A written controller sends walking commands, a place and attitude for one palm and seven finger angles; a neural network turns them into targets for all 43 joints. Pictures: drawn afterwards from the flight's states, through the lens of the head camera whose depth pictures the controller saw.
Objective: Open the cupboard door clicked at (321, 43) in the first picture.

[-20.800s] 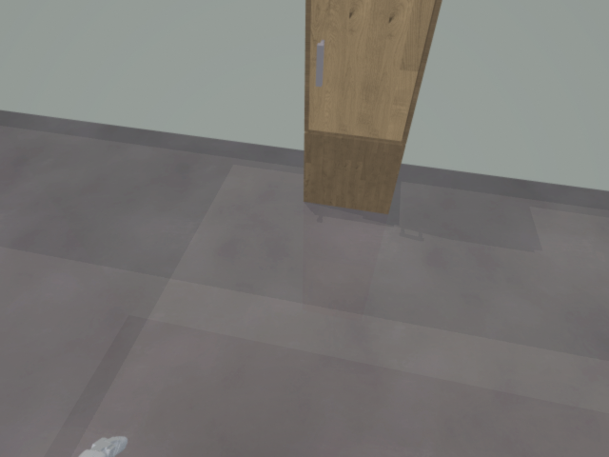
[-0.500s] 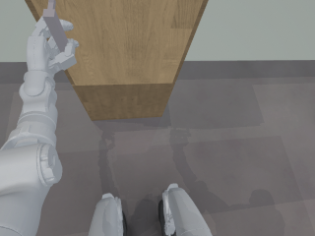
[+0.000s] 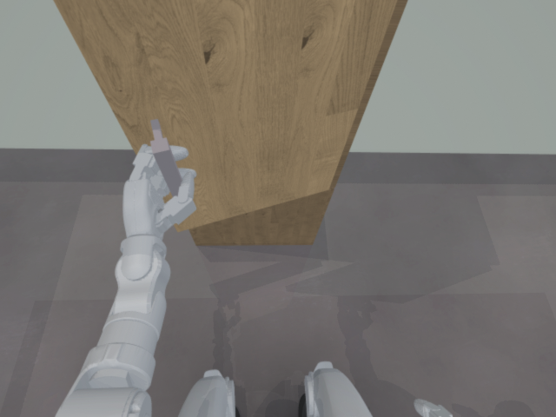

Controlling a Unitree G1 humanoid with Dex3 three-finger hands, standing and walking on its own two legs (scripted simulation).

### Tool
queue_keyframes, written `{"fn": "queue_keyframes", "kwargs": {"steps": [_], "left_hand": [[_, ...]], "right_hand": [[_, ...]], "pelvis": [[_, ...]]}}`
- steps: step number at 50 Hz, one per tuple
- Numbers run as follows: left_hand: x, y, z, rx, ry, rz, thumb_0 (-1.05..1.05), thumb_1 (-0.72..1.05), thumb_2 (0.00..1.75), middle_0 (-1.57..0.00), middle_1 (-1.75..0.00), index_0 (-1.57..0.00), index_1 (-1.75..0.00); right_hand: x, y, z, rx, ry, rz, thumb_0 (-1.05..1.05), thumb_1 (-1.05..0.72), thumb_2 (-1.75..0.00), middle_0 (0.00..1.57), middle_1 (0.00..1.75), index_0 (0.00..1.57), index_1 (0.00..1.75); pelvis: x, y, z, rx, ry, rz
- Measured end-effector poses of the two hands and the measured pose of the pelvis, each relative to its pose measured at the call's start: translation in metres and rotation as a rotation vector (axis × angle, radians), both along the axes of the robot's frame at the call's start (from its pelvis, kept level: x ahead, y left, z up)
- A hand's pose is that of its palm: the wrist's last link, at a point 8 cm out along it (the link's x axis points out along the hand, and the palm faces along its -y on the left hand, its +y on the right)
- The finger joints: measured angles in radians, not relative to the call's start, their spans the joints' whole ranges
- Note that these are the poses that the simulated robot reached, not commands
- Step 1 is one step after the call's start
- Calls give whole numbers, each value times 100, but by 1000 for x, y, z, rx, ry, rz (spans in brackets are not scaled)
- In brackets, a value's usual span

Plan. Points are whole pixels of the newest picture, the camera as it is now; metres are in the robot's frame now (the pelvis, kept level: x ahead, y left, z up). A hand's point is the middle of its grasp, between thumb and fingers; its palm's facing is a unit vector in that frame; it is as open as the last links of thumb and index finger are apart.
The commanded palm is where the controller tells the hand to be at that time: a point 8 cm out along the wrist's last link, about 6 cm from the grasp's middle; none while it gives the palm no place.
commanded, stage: pull the door open along its arc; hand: left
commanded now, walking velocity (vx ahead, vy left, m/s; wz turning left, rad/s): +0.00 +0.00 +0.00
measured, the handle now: (169, 164) +0.47 +0.15 +0.03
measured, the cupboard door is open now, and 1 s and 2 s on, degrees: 18 48 48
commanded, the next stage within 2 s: open thumb and fingers to let go in 0.54 s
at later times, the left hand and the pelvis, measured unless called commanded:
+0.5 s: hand (260, 274) +0.30 +0.02 +0.03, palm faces +0.29 -0.96 -0.03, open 6.2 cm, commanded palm +0.23 +0.05 +0.02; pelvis +0.00 -0.04 +0.00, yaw +4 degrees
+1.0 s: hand (269, 280) +0.29 +0.01 +0.02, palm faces +0.37 -0.93 -0.04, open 9.2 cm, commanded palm +0.25 +0.05 +0.02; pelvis -0.02 -0.07 -0.01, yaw +6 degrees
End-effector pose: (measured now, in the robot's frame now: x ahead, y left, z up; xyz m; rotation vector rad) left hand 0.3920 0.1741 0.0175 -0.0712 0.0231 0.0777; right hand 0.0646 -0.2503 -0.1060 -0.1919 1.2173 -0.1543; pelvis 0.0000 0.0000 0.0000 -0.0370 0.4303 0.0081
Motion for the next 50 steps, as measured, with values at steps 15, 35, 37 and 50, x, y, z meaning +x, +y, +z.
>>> {"fn": "queue_keyframes", "kwargs": {"steps": [15,35,37,50], "left_hand": [[-89,-76,6,62,14,300,3,71,78,-28,-129,-31,-131],[-138,-128,10,119,48,228,2,66,76,-30,-128,-33,-133],[-135,-127,8,119,41,254,2,64,77,-32,-129,-34,-133],[-137,-124,8,101,32,303,1,19,59,-35,-126,-36,-128]], "right_hand": [[91,22,-2,82,-227,201,1,-91,-90,20,29,20,30],[115,-3,7,102,-398,240,1,-91,-90,20,30,20,30],[115,-9,2,93,-392,247,1,-91,-90,20,30,20,30],[89,-25,-16,88,-323,215,1,-91,-90,20,30,20,30]], "pelvis": [[-1,-18,-1,23,-51,32],[-7,-59,0,61,-107,65],[-10,-62,-3,64,-102,69],[-19,-70,-7,81,-93,70]]}}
